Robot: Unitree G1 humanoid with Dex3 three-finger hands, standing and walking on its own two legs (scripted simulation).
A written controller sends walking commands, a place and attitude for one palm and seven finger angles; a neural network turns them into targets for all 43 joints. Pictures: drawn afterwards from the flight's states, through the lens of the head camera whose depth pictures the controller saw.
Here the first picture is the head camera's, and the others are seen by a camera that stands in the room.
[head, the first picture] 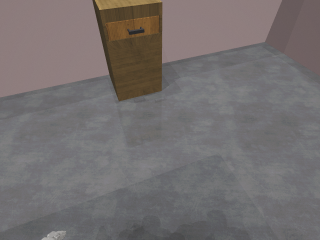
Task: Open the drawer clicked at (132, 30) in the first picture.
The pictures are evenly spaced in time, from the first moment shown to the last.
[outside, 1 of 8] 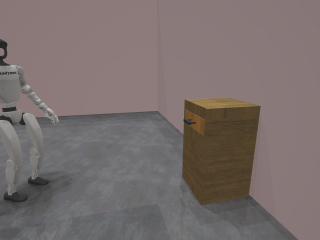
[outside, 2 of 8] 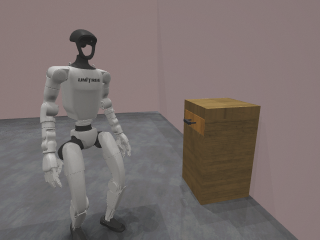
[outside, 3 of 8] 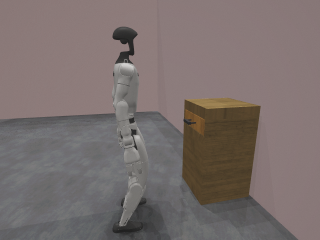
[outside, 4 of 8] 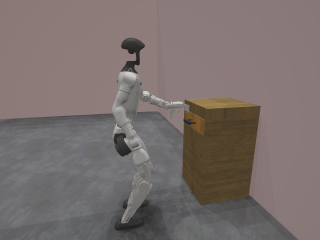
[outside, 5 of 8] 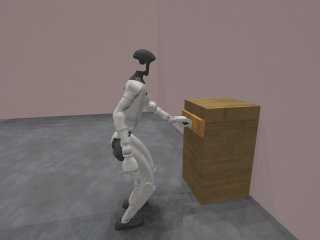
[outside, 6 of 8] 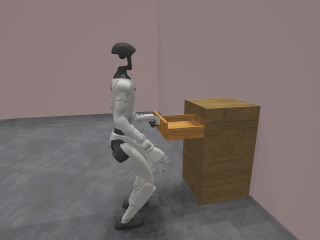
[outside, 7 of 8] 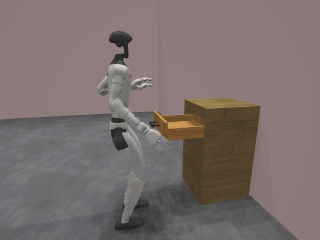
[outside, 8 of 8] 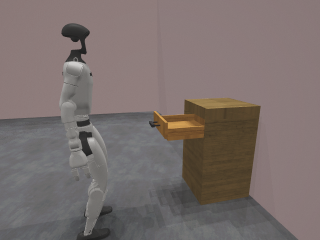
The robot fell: no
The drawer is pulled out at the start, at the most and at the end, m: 0.00 0.30 0.30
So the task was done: yes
